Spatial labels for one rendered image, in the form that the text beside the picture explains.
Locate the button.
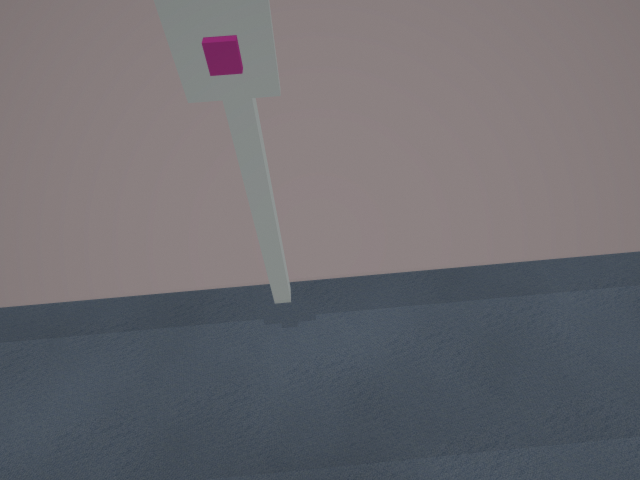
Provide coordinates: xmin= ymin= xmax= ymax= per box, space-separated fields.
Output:
xmin=202 ymin=35 xmax=243 ymax=76

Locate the panel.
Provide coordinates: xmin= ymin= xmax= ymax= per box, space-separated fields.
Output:
xmin=154 ymin=0 xmax=291 ymax=304

